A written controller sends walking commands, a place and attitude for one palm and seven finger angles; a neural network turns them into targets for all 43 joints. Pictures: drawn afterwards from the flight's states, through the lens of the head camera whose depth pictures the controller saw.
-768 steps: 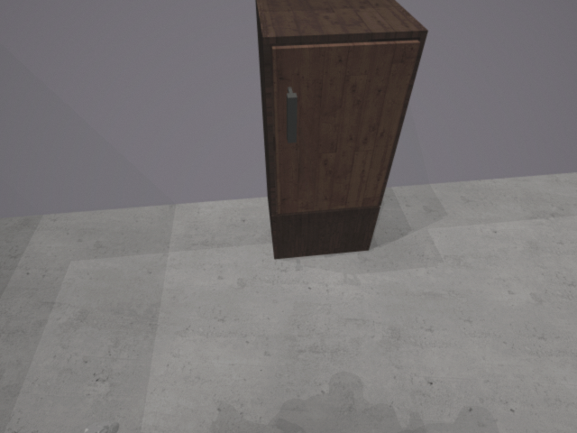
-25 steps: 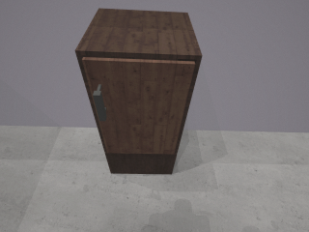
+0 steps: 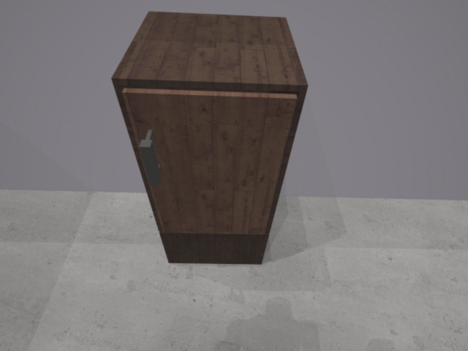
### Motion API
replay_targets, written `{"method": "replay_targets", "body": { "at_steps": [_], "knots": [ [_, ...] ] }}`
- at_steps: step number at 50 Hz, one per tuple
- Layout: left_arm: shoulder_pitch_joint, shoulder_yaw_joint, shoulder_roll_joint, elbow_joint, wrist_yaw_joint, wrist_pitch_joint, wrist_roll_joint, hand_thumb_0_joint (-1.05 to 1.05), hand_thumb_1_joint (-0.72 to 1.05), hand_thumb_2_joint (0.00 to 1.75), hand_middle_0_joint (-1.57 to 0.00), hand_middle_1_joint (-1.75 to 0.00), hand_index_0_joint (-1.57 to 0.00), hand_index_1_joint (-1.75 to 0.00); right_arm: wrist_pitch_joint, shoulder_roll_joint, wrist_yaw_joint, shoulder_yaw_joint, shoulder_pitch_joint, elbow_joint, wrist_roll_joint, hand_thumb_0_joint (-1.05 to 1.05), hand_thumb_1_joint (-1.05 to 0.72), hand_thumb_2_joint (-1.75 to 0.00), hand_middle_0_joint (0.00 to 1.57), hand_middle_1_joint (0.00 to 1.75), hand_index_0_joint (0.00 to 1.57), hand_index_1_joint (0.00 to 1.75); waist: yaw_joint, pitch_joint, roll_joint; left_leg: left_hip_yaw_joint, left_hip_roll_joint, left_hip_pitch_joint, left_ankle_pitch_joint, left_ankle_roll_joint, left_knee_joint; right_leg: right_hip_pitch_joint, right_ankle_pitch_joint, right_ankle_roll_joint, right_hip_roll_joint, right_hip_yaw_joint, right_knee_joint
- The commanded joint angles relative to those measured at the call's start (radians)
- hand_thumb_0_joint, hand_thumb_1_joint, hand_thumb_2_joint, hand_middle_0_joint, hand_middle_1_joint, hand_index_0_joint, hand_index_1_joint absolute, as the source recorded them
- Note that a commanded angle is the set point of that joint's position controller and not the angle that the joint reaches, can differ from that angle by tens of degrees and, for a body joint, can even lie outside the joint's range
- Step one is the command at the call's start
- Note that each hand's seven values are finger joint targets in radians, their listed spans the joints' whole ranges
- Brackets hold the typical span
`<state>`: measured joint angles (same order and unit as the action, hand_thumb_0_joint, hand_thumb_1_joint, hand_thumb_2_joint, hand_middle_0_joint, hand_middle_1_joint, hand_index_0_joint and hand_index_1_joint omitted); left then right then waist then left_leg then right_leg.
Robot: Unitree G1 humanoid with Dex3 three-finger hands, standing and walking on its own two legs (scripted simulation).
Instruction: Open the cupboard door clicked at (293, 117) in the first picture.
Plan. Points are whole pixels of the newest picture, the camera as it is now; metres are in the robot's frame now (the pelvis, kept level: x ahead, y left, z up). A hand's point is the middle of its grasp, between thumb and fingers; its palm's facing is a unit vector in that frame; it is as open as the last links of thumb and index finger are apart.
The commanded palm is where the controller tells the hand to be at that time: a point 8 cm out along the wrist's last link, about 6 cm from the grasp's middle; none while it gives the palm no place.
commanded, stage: look again from close up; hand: left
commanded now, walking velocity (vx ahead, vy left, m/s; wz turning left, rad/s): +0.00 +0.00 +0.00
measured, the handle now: (152, 158) +0.55 +0.24 -0.04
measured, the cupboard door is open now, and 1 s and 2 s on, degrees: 0 0 0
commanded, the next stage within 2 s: raise the hand with hooked fingers in 0.08 s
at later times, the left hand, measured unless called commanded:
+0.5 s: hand (162, 287) +0.22 +0.14 -0.01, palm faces +0.08 -1.00 +0.03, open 8.0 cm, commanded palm +0.13 +0.22 -0.06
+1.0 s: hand (145, 303) +0.21 +0.17 -0.06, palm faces -0.05 -1.00 +0.00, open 11.0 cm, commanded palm +0.17 +0.25 -0.05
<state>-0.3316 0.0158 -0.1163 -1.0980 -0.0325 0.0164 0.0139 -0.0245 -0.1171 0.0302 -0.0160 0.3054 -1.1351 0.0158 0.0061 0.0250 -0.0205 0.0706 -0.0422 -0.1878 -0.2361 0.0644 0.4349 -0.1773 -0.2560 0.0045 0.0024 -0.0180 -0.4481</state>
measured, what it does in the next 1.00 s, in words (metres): lowers itself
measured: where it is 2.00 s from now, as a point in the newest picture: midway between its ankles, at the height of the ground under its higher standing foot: outside the picture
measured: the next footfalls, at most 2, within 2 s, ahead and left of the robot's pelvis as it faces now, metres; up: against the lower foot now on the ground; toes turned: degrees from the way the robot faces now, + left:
none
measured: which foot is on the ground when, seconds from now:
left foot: down 0.00-1.00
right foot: down 0.00-1.00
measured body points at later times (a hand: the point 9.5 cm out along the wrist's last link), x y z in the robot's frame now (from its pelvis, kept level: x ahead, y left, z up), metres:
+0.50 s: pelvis -0.02 -0.02 -0.05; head +0.00 -0.01 +0.40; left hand +0.21 +0.19 -0.01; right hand +0.16 -0.28 -0.11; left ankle +0.00 +0.08 -0.74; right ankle -0.01 -0.12 -0.74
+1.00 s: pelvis -0.03 -0.04 -0.10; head +0.05 -0.05 +0.34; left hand +0.21 +0.23 -0.06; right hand +0.14 -0.26 -0.20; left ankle +0.00 +0.08 -0.74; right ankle -0.01 -0.12 -0.74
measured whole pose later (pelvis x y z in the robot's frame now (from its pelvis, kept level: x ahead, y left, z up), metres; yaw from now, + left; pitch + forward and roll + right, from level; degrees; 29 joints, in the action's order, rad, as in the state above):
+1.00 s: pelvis -0.03 -0.04 -0.10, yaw +2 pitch +17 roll -1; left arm -0.22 -0.27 -0.30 -0.14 0.45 0.26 -0.36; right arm -0.17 -0.20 0.06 -0.03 0.21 -0.57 -0.03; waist 0.00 -0.12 0.04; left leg -0.01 0.03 -0.98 -0.52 0.00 1.21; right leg -0.93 -0.54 0.07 -0.04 -0.11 -1.17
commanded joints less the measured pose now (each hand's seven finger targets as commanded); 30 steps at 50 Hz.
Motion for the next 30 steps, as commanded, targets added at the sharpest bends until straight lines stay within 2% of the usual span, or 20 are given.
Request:
{"method": "replay_targets", "body": {
  "at_steps": [1, 8, 9, 10, 11, 12, 13, 14, 15, 17, 18, 19, 20, 21, 22, 23, 25, 27, 28, 30],
  "knots": [
    [-0.091, -0.014, -0.067, 0.015, -0.008, 0.008, 0.0, 0.0, 0.9, 0.9, -0.2, -0.3, -0.2, -0.3, -0.014, -0.094, 0.007, 0.014, 0.061, 0.02, -0.006, 0.0, -0.9, -0.9, 0.2, 0.3, 0.2, 0.3, -0.002, 0.04, 0.017, -0.143, 0.145, -0.021, 0.094, -0.005, -0.107, -0.02, 0.116, 0.033, 0.093, 0.08, 0.072],
    [-0.093, -0.014, -0.064, 0.01, -0.009, 0.008, 0.001, 0.0, 0.9, 0.9, -0.2, -0.3, -0.2, -0.3, -0.015, -0.088, 0.009, 0.013, 0.069, 0.014, -0.007, 0.0, -0.9, -0.9, 0.2, 0.3, 0.2, 0.3, -0.003, 0.054, 0.008, -0.137, 0.146, -0.016, 0.119, -0.006, -0.104, -0.021, 0.125, 0.031, 0.094, 0.077, 0.074],
    [-0.13, -0.014, -0.118, -0.021, -0.047, 0.029, 0.016, 0.0, 0.9, 0.9, -0.2, -0.3, -0.2, -0.3, -0.02, -0.14, -0.001, 0.015, -0.041, 0.094, -0.017, 0.0, -0.9, -0.9, 0.2, 0.3, 0.2, 0.3, 0.029, 0.075, 0.034, -0.111, 0.15, -0.057, 0.281, -0.041, 0.083, -0.061, 0.371, 0.023, 0.13, 0.113, 0.08],
    [0.582, -0.074, -0.31, 1.573, -0.049, 0.215, -0.196, 0.0, 0.88, 0.89, -0.2, -0.32, -0.2, -0.32, -0.154, -0.332, 0.029, 0.049, 0.003, 0.467, -0.044, 0.0, -0.9, -0.9, 0.2, 0.3, 0.2, 0.3, -0.127, -0.431, 0.235, -0.114, 0.056, 0.245, 0.312, -0.055, -0.015, -0.007, 0.275, 0.026, 0.024, 0.001, -0.029],
    [0.247, -0.066, -0.239, 1.338, -0.099, 0.146, -0.119, 0.0, 0.85, 0.88, -0.2, -0.33, -0.2, -0.33, -0.251, -0.213, 0.051, 0.004, -0.085, 0.403, -0.055, 0.0, -0.9, -0.9, 0.2, 0.3, 0.2, 0.3, -0.034, -0.402, 0.322, -0.101, 0.11, 0.253, 0.388, -0.072, -0.05, -0.061, 0.052, 0.047, -0.002, -0.015, -0.108],
    [0.213, -0.039, -0.17, 1.245, -0.148, 0.095, -0.141, 0.0, 0.83, 0.87, -0.21, -0.34, -0.21, -0.34, -0.28, -0.22, 0.056, 0.037, -0.065, 0.334, -0.059, 0.0, -0.9, -0.9, 0.2, 0.3, 0.2, 0.3, -0.073, -0.299, 0.244, -0.12, 0.113, 0.146, 0.241, -0.098, -0.079, -0.153, -0.05, 0.031, -0.011, -0.041, -0.148],
    [-0.087, 0.07, 0.04, 0.958, -0.145, -0.016, -0.14, 0.0, 0.81, 0.86, -0.21, -0.36, -0.21, -0.36, -0.27, -0.179, 0.044, 0.035, -0.056, 0.328, -0.07, 0.0, -0.9, -0.9, 0.2, 0.3, 0.2, 0.3, -0.058, -0.119, 0.143, -0.156, 0.113, 0.0, 0.053, -0.077, -0.099, -0.223, -0.097, 0.027, 0.005, -0.063, -0.154],
    [0.017, 0.115, 0.052, 1.163, -0.128, -0.015, -0.172, 0.0, 0.78, 0.85, -0.21, -0.37, -0.21, -0.37, -0.277, -0.205, 0.043, 0.037, -0.05, 0.424, -0.085, 0.0, -0.9, -0.9, 0.2, 0.3, 0.2, 0.3, -0.058, -0.02, 0.118, -0.184, 0.103, -0.105, -0.083, -0.063, -0.082, -0.209, -0.064, 0.027, 0.007, -0.076, -0.124],
    [0.019, 0.117, 0.027, 1.229, -0.111, 0.023, -0.177, 0.0, 0.76, 0.84, -0.21, -0.39, -0.21, -0.39, -0.299, -0.238, 0.052, 0.043, -0.068, 0.451, -0.093, 0.0, -0.9, -0.9, 0.2, 0.3, 0.2, 0.3, -0.061, -0.023, 0.09, -0.176, 0.095, -0.129, -0.169, -0.053, -0.045, -0.217, -0.07, 0.025, 0.006, -0.069, -0.086],
    [-0.023, 0.095, -0.008, 1.188, -0.09, 0.103, -0.155, 0.0, 0.71, 0.82, -0.21, -0.42, -0.21, -0.42, -0.333, -0.264, 0.055, 0.043, -0.071, 0.516, -0.066, 0.0, -0.9, -0.9, 0.2, 0.3, 0.2, 0.3, -0.081, -0.018, -0.072, -0.167, 0.055, -0.189, -0.161, -0.036, 0.067, -0.275, -0.129, 0.022, 0.002, -0.063, -0.089],
    [0.012, 0.068, -0.017, 1.137, -0.075, 0.142, -0.141, 0.0, 0.69, 0.81, -0.22, -0.43, -0.22, -0.43, -0.328, -0.275, 0.051, 0.055, -0.063, 0.525, -0.047, 0.0, -0.9, -0.9, 0.2, 0.3, 0.2, 0.3, -0.095, -0.019, -0.21, -0.168, 0.052, -0.235, -0.144, -0.039, 0.123, -0.346, -0.159, 0.019, -0.006, -0.068, -0.114],
    [-0.029, 0.044, 0.014, 1.005, -0.044, 0.19, -0.144, 0.0, 0.67, 0.8, -0.22, -0.45, -0.22, -0.45, -0.323, -0.271, 0.045, 0.068, -0.079, 0.535, -0.032, 0.0, -0.9, -0.9, 0.2, 0.3, 0.2, 0.3, -0.075, 0.02, -0.305, -0.161, 0.05, -0.308, -0.16, -0.044, 0.183, -0.437, -0.218, 0.016, -0.008, -0.081, -0.154],
    [-0.092, 0.002, 0.011, 0.918, -0.001, 0.256, -0.161, 0.0, 0.64, 0.79, -0.22, -0.47, -0.22, -0.47, -0.321, -0.271, 0.037, 0.079, -0.098, 0.555, -0.027, 0.0, -0.9, -0.9, 0.2, 0.3, 0.2, 0.3, -0.05, 0.011, -0.378, -0.146, 0.046, -0.381, -0.164, -0.049, 0.252, -0.502, -0.269, 0.013, -0.008, -0.082, -0.195],
    [-0.18, -0.055, -0.012, 0.892, 0.053, 0.328, -0.186, 0.0, 0.62, 0.78, -0.22, -0.48, -0.22, -0.48, -0.321, -0.268, 0.025, 0.089, -0.111, 0.582, -0.021, 0.0, -0.9, -0.9, 0.2, 0.3, 0.2, 0.3, -0.004, -0.023, -0.395, -0.126, 0.039, -0.444, -0.154, -0.056, 0.303, -0.523, -0.288, 0.017, -0.009, -0.073, -0.237],
    [-0.27, -0.131, -0.065, 0.856, 0.116, 0.391, -0.204, 0.0, 0.6, 0.77, -0.22, -0.5, -0.22, -0.5, -0.312, -0.267, 0.005, 0.1, -0.116, 0.602, -0.025, 0.0, -0.9, -0.9, 0.2, 0.3, 0.2, 0.3, 0.053, -0.072, -0.294, -0.102, 0.023, -0.471, -0.095, -0.068, 0.342, -0.495, -0.219, 0.032, -0.01, -0.056, -0.291],
    [-0.308, -0.177, -0.089, 0.883, 0.183, 0.454, -0.238, 0.0, 0.57, 0.76, -0.22, -0.51, -0.22, -0.51, -0.298, -0.264, -0.013, 0.104, -0.142, 0.639, -0.018, 0.0, -0.9, -0.9, 0.2, 0.3, 0.2, 0.3, 0.078, -0.13, -0.21, -0.081, 0.008, -0.492, -0.047, -0.08, 0.39, -0.467, -0.127, 0.043, -0.007, -0.05, -0.353],
    [-0.284, -0.27, -0.171, 0.906, 0.292, 0.561, -0.255, 0.0, 0.53, 0.74, -0.23, -0.54, -0.23, -0.54, -0.274, -0.263, -0.035, 0.112, -0.18, 0.698, -0.012, 0.0, -0.9, -0.9, 0.2, 0.3, 0.2, 0.3, 0.092, -0.234, -0.033, -0.059, -0.004, -0.544, 0.026, -0.087, 0.49, -0.457, 0.038, 0.056, -0.003, -0.031, -0.478],
    [-0.287, -0.35, -0.267, 0.982, 0.302, 0.56, -0.234, 0.0, 0.48, 0.72, -0.23, -0.57, -0.23, -0.57, -0.234, -0.253, -0.046, 0.119, -0.19, 0.744, -0.011, 0.0, -0.9, -0.9, 0.2, 0.3, 0.2, 0.3, 0.131, -0.323, 0.1, -0.039, -0.005, -0.586, 0.061, -0.079, 0.528, -0.433, 0.117, 0.059, -0.005, 0.006, -0.546],
    [-0.242, -0.306, -0.241, 1.086, 0.301, 0.543, -0.239, 0.0, 0.46, 0.71, -0.23, -0.58, -0.23, -0.58, -0.213, -0.25, -0.046, 0.112, -0.214, 0.792, -0.01, 0.0, -0.9, -0.9, 0.2, 0.3, 0.2, 0.3, 0.124, -0.357, 0.117, -0.031, -0.005, -0.591, 0.053, -0.071, 0.537, -0.427, 0.119, 0.056, -0.005, 0.02, -0.555],
    [-0.14, -0.297, -0.233, 1.233, 0.275, 0.525, -0.259, 0.0, 0.41, 0.69, -0.24, -0.62, -0.24, -0.62, -0.19, -0.236, -0.041, 0.107, -0.207, 0.827, -0.017, 0.0, -0.9, -0.9, 0.2, 0.3, 0.2, 0.3, 0.094, -0.414, 0.165, -0.04, 0.004, -0.565, 0.051, -0.058, 0.564, -0.443, 0.118, 0.048, -0.013, 0.044, -0.552]
  ]
}}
